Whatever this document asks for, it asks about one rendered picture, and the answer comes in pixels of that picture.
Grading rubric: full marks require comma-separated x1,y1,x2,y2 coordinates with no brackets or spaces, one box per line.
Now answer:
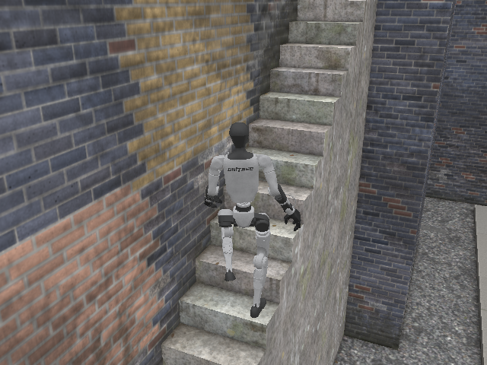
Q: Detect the stairs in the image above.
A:
161,0,377,365

